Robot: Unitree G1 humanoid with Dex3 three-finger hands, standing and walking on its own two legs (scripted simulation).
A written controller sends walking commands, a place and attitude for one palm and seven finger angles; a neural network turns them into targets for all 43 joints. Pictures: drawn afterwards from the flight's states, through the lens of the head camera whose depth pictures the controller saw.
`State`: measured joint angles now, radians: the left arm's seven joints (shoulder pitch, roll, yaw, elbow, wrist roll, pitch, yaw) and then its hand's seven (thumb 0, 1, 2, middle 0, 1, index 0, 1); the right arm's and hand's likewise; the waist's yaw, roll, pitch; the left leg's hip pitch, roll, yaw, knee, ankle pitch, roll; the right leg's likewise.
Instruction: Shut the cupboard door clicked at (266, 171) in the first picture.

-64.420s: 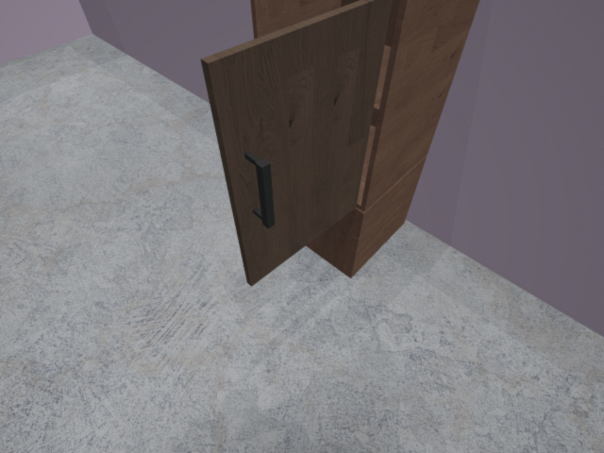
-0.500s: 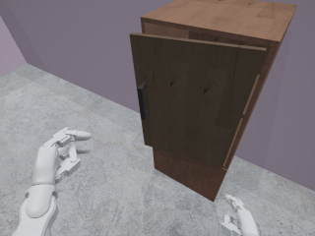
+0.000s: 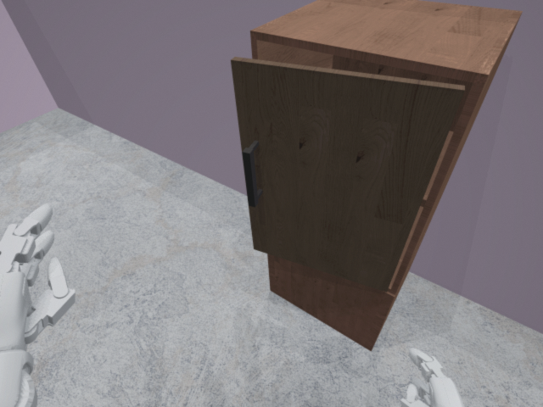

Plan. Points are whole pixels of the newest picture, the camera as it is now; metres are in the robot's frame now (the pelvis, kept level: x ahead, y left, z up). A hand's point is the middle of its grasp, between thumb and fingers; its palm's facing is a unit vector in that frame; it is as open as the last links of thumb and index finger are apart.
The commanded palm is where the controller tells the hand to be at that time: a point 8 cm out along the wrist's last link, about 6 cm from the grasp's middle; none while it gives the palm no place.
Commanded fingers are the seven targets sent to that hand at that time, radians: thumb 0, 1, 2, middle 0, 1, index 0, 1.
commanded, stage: draw the hand back to the body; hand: left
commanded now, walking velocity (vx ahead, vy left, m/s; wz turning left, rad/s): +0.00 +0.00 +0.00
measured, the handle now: (254, 174) +0.62 +0.13 -0.01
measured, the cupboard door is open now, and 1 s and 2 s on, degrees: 12 12 12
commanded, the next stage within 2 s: step back with the hand held close in 0.10 s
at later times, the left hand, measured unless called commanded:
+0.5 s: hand (73, 289) +0.20 +0.26 +0.15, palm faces +0.37 -0.79 -0.49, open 7.4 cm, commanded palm +0.14 +0.31 +0.17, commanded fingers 0.00 0.90 0.90 -0.20 -0.30 -0.20 -0.30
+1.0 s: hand out of the picture +0.11 +0.28 +0.15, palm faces +0.49 -0.74 -0.45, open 7.4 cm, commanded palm +0.04 +0.31 +0.17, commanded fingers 0.00 0.90 0.90 -0.20 -0.30 -0.20 -0.30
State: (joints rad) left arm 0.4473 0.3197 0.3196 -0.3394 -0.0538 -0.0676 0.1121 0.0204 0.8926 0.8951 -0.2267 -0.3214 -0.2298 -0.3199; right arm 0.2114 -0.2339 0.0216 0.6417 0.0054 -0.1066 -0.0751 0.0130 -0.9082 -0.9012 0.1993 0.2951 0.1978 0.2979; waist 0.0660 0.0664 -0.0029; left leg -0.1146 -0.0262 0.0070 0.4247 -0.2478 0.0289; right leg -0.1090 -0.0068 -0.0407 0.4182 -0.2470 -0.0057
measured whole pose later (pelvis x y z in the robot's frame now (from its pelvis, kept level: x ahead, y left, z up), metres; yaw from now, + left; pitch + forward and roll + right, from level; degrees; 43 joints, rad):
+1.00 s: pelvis -0.09 +0.01 -0.03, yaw +2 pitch -2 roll -1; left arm 0.48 0.40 0.44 -0.46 0.00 -0.22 0.14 0.02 0.89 0.89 -0.21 -0.30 -0.22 -0.30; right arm 0.25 -0.22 0.02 0.56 0.01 -0.07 -0.08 0.01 -0.91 -0.90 0.20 0.30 0.20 0.30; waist 0.00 0.00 0.01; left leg -0.44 -0.01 0.02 0.71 -0.28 0.06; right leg -0.40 0.01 -0.02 0.66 -0.23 0.01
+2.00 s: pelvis -0.24 +0.04 -0.02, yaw -3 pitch -2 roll -2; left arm 0.38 0.38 0.43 -0.41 -0.05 -0.18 0.17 0.02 0.89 0.90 -0.20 -0.30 -0.21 -0.30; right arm 0.25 -0.20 0.00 0.67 0.00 -0.15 -0.08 0.01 -0.91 -0.90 0.20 0.29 0.19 0.30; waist -0.03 -0.05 0.05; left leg -0.45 0.00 0.05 0.61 -0.14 0.06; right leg -0.19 0.02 0.05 0.75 -0.52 -0.01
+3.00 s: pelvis -0.25 +0.07 -0.02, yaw -4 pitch -2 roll -1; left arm 0.35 0.21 -0.02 0.92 0.02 0.08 0.00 0.02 0.95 0.89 -0.21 -0.30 -0.21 -0.30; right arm 0.29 -0.23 0.01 0.96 -0.03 0.04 0.00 0.01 -0.91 -0.90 0.20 0.29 0.20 0.30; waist -0.02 -0.08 0.05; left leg -0.39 -0.01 0.00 0.61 -0.20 0.03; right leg -0.18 0.01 -0.07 0.59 -0.39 -0.02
